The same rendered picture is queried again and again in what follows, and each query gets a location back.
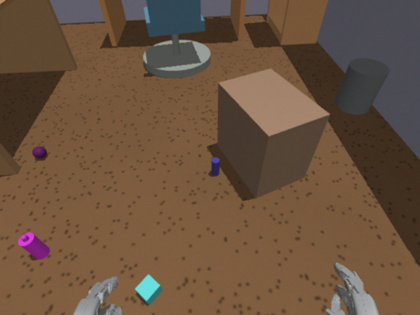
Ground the left robot hand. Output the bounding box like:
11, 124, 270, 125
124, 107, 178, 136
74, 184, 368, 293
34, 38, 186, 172
73, 276, 122, 315

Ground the bookshelf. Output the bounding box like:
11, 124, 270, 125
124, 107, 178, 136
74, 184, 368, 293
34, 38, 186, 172
266, 0, 328, 45

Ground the right robot hand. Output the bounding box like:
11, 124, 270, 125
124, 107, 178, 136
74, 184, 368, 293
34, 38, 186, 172
326, 262, 379, 315

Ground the office chair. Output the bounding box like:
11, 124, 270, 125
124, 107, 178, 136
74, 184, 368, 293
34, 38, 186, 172
143, 0, 211, 78

